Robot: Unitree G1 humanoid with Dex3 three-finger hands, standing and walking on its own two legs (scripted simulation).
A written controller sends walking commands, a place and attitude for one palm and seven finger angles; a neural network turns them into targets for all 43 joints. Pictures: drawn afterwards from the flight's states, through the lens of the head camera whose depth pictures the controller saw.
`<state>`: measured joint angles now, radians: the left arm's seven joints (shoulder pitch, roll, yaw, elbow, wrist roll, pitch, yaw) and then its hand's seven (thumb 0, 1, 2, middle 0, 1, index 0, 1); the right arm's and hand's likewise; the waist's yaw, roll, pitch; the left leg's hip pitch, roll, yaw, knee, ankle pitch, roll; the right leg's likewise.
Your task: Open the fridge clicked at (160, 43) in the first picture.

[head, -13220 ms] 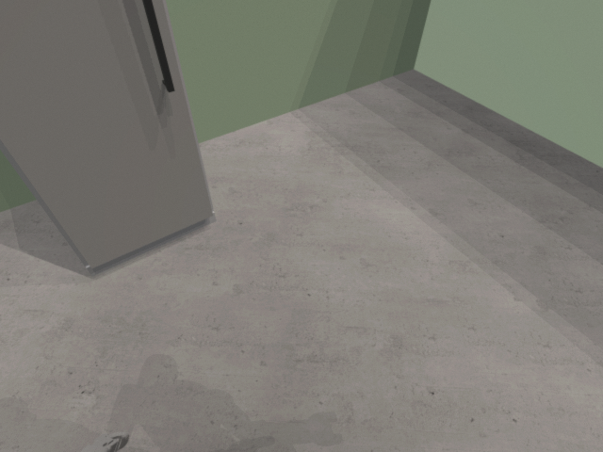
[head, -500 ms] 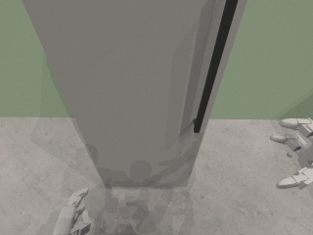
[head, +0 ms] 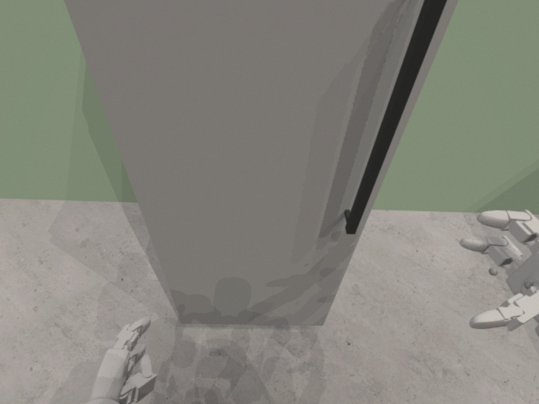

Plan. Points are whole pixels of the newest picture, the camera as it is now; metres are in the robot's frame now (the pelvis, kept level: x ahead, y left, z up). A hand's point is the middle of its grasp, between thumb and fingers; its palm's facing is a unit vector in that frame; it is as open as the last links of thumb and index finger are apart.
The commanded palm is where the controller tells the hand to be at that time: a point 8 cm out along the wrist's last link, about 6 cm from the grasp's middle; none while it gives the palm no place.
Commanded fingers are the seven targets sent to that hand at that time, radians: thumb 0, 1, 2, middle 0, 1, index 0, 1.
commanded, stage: move the hooked fingers beside the handle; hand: right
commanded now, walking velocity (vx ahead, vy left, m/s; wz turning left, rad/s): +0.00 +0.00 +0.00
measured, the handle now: (381, 131) +0.49 -0.16 +0.18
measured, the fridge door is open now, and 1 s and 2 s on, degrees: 0 0 0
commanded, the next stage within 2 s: none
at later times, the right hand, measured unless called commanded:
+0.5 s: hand (470, 239) +0.33 -0.27 +0.11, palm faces +0.03 +1.00 -0.01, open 14.0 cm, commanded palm +0.30 -0.32 +0.12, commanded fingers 0.00 0.50 -0.30 0.30 1.20 0.30 1.20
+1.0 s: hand (448, 213) +0.38 -0.26 +0.11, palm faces -0.01 +1.00 +0.01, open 14.0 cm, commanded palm +0.36 -0.30 +0.11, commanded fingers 0.00 0.50 -0.30 0.30 1.20 0.30 1.20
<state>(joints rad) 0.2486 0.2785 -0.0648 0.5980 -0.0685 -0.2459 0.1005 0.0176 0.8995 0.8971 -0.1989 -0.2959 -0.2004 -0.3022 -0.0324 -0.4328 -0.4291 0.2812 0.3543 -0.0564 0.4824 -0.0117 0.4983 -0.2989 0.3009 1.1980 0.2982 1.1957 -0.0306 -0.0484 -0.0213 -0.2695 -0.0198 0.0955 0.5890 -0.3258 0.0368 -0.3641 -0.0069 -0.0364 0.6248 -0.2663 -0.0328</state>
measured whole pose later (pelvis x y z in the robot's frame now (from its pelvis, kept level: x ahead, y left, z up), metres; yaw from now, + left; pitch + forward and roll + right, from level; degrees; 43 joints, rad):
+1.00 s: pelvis +0.01 -0.02 -0.01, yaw +1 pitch +5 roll +2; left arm 0.30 0.27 -0.06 0.59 -0.06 -0.14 0.08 0.02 0.90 0.90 -0.20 -0.30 -0.20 -0.30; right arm -0.38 -0.43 -0.35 0.58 0.28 -0.12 0.39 -0.01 0.50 -0.30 0.30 1.20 0.30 1.20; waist 0.02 -0.02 -0.04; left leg -0.38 0.00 0.07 0.64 -0.35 0.01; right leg -0.47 0.01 -0.06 0.68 -0.30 -0.06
